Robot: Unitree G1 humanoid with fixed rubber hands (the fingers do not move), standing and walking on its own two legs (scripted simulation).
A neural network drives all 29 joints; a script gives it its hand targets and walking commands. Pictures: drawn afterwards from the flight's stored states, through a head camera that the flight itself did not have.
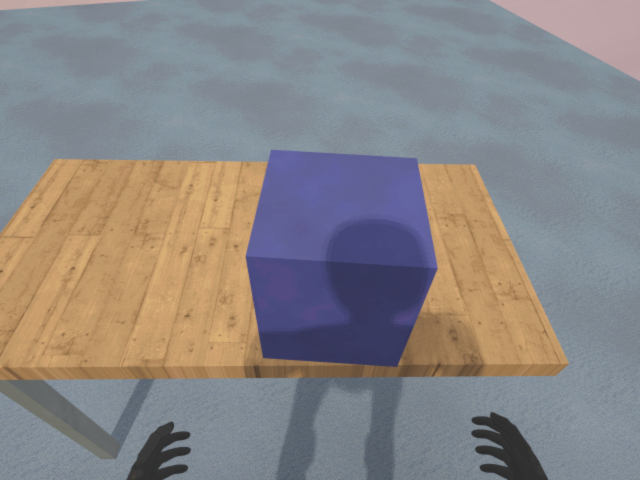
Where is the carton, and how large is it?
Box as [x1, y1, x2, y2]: [246, 150, 437, 366]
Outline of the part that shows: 271,150 246,252 246,261 263,357 396,366 437,268 416,158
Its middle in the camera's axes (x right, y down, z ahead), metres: +0.02 +0.04 +0.58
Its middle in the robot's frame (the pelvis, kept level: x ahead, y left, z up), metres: +0.42 +0.02 +0.02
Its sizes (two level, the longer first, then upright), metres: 0.210 0.200 0.250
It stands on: a table, 0.67 m high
